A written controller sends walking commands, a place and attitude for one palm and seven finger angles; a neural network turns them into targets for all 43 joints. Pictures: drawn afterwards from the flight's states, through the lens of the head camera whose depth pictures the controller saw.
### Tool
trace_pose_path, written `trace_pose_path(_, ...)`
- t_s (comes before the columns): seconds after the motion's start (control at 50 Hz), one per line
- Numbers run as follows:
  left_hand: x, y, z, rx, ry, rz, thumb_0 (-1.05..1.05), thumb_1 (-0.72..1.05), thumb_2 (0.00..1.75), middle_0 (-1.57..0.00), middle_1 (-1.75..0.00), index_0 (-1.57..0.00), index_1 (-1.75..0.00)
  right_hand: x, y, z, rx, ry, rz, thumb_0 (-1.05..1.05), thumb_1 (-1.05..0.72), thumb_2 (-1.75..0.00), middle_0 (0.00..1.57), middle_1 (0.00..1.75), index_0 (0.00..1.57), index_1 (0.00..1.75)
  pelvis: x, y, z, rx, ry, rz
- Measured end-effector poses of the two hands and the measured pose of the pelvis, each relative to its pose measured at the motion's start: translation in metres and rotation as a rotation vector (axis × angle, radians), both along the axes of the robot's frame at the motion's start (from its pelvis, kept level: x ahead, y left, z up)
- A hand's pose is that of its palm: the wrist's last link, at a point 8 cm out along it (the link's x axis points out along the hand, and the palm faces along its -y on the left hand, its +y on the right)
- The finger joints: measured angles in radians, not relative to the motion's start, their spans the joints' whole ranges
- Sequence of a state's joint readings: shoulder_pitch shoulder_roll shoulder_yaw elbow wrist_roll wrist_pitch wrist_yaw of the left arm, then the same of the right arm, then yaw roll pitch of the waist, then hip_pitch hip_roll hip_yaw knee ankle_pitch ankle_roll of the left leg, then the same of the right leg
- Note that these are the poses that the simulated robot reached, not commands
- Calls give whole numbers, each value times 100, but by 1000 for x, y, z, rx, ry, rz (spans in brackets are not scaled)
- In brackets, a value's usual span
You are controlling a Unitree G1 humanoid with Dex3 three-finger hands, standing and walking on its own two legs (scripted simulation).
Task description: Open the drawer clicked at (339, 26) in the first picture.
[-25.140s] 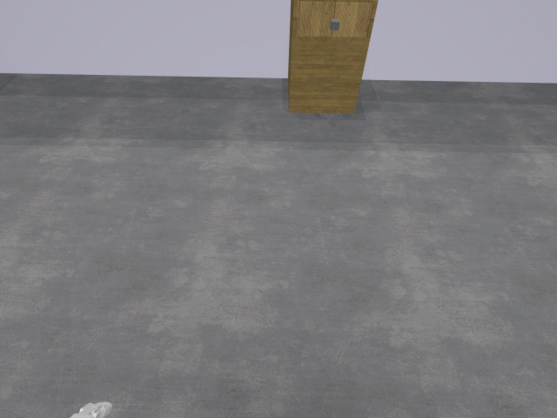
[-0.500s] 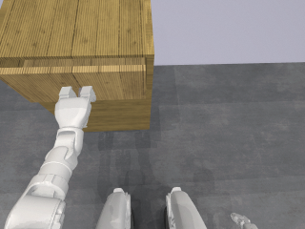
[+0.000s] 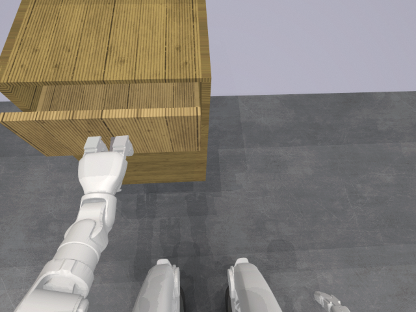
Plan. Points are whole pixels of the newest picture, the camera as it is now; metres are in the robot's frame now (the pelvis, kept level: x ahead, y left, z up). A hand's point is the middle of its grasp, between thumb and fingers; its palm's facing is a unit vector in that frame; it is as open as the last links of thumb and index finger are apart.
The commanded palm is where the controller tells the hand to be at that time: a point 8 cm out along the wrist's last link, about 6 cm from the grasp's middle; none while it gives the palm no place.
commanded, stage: pull the drawer open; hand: left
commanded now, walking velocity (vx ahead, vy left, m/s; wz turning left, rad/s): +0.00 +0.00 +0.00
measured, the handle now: (112, 155) +0.44 +0.20 -0.07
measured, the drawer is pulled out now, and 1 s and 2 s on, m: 0.08 0.16 0.22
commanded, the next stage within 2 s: none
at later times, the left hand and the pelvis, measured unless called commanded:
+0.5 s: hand (112, 196) +0.35 +0.20 -0.09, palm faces -0.06 -0.06 -1.00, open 7.7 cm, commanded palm +0.31 +0.19 -0.03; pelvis +0.00 +0.00 +0.00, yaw +0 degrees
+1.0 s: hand (110, 215) +0.31 +0.20 -0.09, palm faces -0.07 -0.06 -1.00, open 7.7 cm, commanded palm +0.27 +0.20 -0.03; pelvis +0.00 -0.01 +0.00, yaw +0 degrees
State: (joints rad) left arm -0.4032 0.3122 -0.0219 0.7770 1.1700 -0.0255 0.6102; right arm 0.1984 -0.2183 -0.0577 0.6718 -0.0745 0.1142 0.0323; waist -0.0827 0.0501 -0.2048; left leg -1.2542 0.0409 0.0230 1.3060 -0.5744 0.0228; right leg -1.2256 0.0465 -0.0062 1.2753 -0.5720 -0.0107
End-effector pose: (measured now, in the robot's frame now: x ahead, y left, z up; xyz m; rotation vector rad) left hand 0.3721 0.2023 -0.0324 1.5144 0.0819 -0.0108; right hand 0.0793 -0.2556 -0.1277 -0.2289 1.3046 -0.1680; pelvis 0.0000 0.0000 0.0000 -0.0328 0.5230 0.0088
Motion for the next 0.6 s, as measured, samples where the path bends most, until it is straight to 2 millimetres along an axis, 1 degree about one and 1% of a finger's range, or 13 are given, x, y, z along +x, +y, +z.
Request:
trace_pose_path(0.28, -22, -1, 0, 3, 2, 4, 2, 42, 66, -26, -135, -34, -135, 12, 0, 0, 7, -48, 16, 1, -90, -90, 20, 30, 20, 30, -4, -2, 1, 4, -13, 0)
trace_pose_path(0.6, -50, -2, 0, 0, 9, 13, 3, 44, 65, -25, -135, -34, -135, 36, 1, 5, 13, -102, 47, 1, -90, -90, 20, 30, 20, 30, 0, -4, 3, 8, -27, 1)
